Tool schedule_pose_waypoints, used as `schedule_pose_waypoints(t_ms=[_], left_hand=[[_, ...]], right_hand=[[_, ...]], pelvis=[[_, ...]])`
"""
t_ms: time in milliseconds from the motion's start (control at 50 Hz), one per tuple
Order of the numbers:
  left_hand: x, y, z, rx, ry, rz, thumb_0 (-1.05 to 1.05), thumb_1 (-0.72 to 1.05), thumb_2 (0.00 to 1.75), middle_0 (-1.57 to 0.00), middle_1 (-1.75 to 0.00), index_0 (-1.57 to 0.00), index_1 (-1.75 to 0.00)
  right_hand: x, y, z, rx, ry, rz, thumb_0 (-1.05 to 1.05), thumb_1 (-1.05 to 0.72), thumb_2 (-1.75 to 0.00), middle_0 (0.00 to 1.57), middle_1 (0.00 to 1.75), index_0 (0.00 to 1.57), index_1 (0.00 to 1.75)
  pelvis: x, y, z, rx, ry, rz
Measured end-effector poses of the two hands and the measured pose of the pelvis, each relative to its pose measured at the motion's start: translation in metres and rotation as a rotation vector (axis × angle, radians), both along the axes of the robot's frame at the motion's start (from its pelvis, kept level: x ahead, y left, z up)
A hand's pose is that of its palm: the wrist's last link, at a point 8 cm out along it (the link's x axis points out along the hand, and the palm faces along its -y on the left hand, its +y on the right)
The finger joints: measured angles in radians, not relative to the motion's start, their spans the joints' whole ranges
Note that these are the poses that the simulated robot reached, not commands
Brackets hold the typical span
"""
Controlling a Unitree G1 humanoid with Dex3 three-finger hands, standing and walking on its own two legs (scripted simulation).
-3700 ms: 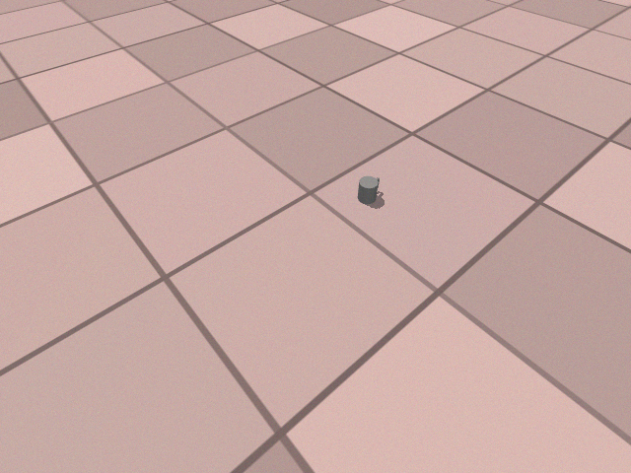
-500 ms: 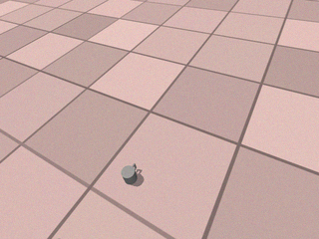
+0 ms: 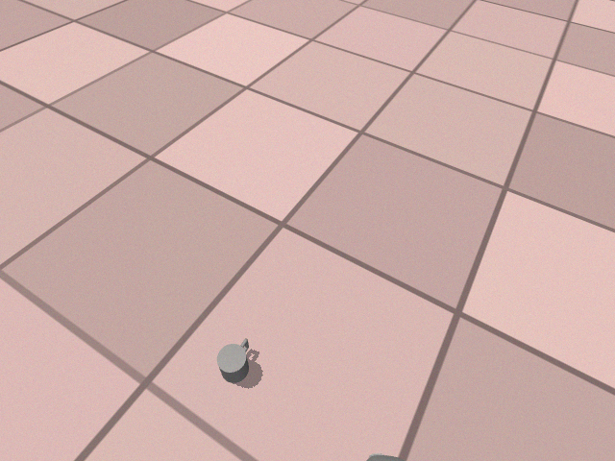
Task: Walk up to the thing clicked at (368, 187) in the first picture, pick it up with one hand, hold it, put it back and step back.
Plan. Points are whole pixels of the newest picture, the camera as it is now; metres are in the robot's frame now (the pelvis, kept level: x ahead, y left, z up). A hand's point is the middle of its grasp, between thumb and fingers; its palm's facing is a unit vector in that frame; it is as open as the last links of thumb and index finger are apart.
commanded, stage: walk up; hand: left
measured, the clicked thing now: (236, 358) +0.51 +0.21 -0.71
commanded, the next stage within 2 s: stand in 1.28 s
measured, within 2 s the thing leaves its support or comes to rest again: neither
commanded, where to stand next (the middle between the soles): +0.10 -0.02 m, yaw -1 degrees
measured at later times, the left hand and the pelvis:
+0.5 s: hand out of the picture +0.15 +0.24 -0.14, palm faces -0.03 -0.94 -0.33, open 7.4 cm; pelvis +0.03 -0.01 +0.01, yaw -1 degrees
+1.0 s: hand out of the picture +0.10 +0.24 -0.14, palm faces +0.00 -0.95 -0.32, open 7.4 cm; pelvis +0.04 -0.01 +0.02, yaw +0 degrees
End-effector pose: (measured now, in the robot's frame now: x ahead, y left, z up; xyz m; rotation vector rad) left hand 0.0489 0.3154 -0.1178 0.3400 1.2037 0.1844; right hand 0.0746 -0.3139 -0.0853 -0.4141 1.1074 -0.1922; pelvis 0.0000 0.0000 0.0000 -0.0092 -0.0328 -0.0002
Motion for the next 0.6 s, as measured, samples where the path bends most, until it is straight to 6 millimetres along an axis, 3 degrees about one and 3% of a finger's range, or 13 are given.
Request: schedule_pose_waypoints(t_ms=[120,240,440,600], left_hand=[[0.024,-0.009,-0.004,0.029,-0.007,0.006,0.0,0.9,0.9,-0.2,-0.3,-0.2,-0.3],[0.044,-0.021,0.004,0.023,-0.007,-0.011,0.0,0.9,0.9,-0.2,-0.3,-0.2,-0.3],[0.086,-0.032,0.016,-0.013,-0.066,-0.014,0.0,0.9,0.9,-0.2,-0.3,-0.21,-0.3],[0.093,-0.035,0.02,-0.034,-0.059,-0.004,0.0,0.9,0.9,-0.2,-0.3,-0.2,-0.3]], right_hand=[[0.023,-0.003,-0.024,0.034,-0.004,-0.019,0.0,-0.9,-0.9,0.21,0.3,0.21,0.3],[0.035,0.006,-0.038,0.094,0.021,-0.048,0.0,-0.91,-0.9,0.21,0.3,0.21,0.29],[0.03,0.009,-0.029,0.102,0.089,-0.061,0.0,-0.91,-0.9,0.21,0.3,0.21,0.3],[0.03,-0.001,-0.015,0.069,0.1,-0.078,0.0,-0.91,-0.9,0.21,0.3,0.21,0.3]], pelvis=[[0.012,-0.007,-0.012,0.002,-0.011,-0.009],[0.02,-0.01,-0.007,0.016,-0.007,-0.01],[0.029,-0.01,0.009,0.017,-0.011,-0.012],[0.031,-0.011,0.017,0.015,-0.012,-0.01]])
